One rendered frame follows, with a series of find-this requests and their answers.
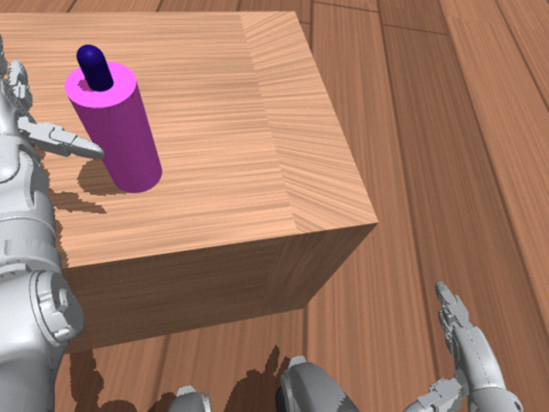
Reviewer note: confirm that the right robot hand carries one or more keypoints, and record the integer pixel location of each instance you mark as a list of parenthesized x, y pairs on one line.
[(476, 366)]

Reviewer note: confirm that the left robot hand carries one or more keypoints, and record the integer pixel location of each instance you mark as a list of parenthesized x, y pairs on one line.
[(15, 120)]

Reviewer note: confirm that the bottle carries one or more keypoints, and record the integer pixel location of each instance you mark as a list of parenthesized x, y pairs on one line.
[(108, 102)]

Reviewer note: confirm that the right robot arm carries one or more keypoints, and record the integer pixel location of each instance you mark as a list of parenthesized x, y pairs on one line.
[(492, 399)]

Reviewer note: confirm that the left robot arm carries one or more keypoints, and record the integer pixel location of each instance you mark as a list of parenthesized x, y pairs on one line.
[(39, 315)]

